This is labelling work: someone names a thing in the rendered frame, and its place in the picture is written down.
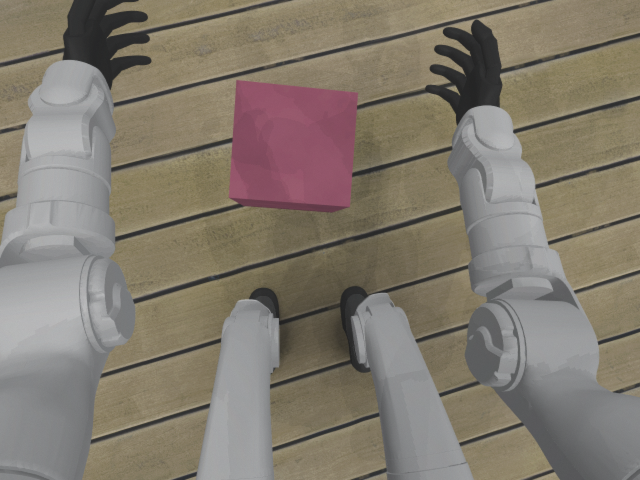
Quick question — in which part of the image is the robot right upper arm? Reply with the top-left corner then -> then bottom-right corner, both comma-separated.
465,299 -> 640,480

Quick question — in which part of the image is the left robot forearm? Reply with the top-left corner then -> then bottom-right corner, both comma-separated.
0,60 -> 116,268

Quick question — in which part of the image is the left robot thigh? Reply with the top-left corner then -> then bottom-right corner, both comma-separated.
196,310 -> 280,480

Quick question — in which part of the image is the carton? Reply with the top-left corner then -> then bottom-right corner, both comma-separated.
229,80 -> 358,213

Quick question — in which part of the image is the left robot hand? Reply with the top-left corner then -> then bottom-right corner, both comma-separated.
63,0 -> 151,90

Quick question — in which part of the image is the right robot hand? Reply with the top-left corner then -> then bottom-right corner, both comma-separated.
425,19 -> 502,126

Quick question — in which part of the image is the right robot forearm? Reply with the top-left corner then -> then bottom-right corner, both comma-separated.
447,105 -> 599,370

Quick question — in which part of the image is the robot left upper arm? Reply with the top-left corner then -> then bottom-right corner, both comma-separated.
0,254 -> 135,480

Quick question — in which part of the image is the robot right shin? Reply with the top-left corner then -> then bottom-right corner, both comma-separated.
354,293 -> 410,364

